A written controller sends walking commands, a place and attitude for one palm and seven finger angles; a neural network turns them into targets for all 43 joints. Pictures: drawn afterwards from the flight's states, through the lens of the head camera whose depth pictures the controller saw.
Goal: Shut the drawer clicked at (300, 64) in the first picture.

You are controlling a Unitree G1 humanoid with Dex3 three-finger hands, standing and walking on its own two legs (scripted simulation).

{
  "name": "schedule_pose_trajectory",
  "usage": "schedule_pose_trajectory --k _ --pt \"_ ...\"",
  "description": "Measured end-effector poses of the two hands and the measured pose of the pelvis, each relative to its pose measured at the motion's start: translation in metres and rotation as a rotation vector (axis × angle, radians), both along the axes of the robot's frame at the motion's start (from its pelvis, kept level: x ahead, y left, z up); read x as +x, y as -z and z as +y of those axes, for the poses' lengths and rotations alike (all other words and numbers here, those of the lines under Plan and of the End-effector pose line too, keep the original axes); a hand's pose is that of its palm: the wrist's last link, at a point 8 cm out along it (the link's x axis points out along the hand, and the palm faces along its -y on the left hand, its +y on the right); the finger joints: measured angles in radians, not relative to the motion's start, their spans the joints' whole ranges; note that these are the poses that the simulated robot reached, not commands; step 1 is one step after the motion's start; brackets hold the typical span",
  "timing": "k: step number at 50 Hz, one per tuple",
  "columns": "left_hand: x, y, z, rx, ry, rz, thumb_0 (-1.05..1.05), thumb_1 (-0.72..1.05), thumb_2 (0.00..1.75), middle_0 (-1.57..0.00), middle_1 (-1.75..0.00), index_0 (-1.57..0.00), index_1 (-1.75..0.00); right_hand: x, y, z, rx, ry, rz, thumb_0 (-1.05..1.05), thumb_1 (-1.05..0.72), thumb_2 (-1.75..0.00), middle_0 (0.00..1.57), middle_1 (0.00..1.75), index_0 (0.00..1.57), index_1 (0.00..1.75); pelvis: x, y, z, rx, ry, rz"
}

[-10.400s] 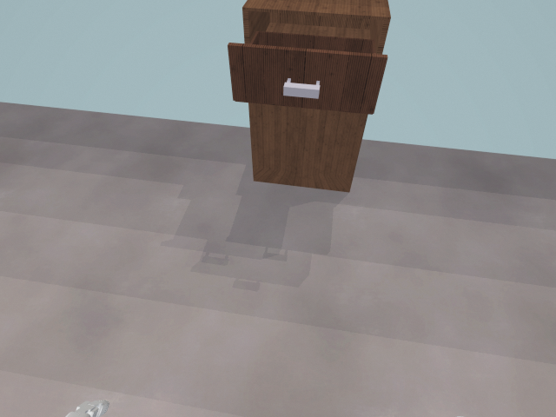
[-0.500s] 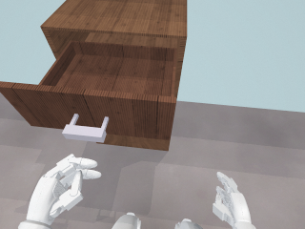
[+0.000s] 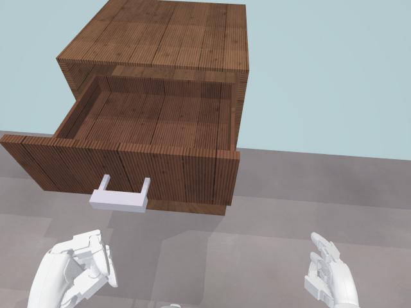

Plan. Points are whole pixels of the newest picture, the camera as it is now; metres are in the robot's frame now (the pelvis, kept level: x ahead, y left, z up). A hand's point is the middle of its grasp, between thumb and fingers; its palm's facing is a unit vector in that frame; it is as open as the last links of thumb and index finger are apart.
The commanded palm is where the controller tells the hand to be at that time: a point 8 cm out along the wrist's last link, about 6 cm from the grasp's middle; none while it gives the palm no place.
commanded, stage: raise the hand and make a fist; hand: left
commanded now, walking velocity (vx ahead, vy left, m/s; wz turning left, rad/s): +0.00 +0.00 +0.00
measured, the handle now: (123, 190) +0.34 +0.20 +0.03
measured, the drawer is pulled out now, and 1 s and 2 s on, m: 0.29 0.29 0.29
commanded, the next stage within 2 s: bring the fist close to the handle in 0.74 s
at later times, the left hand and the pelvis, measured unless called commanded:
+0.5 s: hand (103, 275) +0.15 +0.15 +0.12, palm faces +0.00 -1.00 -0.07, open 3.3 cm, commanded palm +0.11 +0.21 +0.13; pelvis +0.01 +0.00 +0.01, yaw +0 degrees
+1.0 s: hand (103, 278) +0.15 +0.16 +0.11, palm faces +0.02 -1.00 -0.08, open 3.3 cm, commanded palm +0.12 +0.21 +0.11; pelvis +0.00 -0.02 +0.01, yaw +1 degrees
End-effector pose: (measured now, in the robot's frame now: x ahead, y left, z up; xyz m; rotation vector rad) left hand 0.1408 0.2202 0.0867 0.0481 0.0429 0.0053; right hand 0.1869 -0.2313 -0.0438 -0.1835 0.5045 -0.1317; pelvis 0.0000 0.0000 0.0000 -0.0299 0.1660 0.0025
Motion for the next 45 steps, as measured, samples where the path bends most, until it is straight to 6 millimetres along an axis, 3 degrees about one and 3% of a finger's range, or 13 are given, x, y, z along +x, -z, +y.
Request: schedule_pose_trajectory --k 7,13,21,30,45 --pt "-0.003 -0.016 -0.002 0.003 0.001 -0.005 0.02 0.9 0.9 -1.32 -1.51 -1.32 -1.51 0.019 -0.01 0.032 0.057 -0.075 -0.046 0.02 -0.91 -0.9 0.2 0.3 0.2 0.3 0.005 -0.005 0.005 -0.003 -0.004 -0.02" --pt "-0.009 -0.026 -0.005 0.007 -0.004 -0.007 0.02 0.9 0.9 -1.37 -1.57 -1.37 -1.57 0.019 -0.01 0.041 0.07 -0.105 -0.041 0.02 -0.9 -0.9 0.2 0.3 0.21 0.3 0.006 -0.007 0.008 -0.004 -0.008 -0.033" --pt "-0.009 -0.04 -0.011 0.02 0.008 -0.03 0.02 0.9 0.9 -1.4 -1.59 -1.4 -1.6 0.006 -0.007 0.03 0.065 -0.076 -0.02 0.02 -0.9 -0.9 0.2 0.3 0.21 0.3 0.007 -0.009 0.007 -0.001 -0.006 -0.05" --pt "-0.011 -0.036 -0.014 0.028 -0.002 -0.001 0.02 0.9 0.9 -1.4 -1.6 -1.4 -1.6 -0.006 -0.006 0.01 0.048 -0.031 -0.01 0.02 -0.9 -0.9 0.2 0.3 0.21 0.3 0.005 -0.011 -0.001 0.008 0.001 -0.057" --pt "-0.011 -0.036 -0.014 0.038 -0.008 -0.013 0.02 0.9 0.9 -1.4 -1.6 -1.4 -1.6 -0.002 -0.008 -0.004 0.048 -0.027 -0.039 0.02 -0.91 -0.9 0.2 0.3 0.2 0.3 0.005 -0.014 -0.014 0.014 -0.003 -0.062"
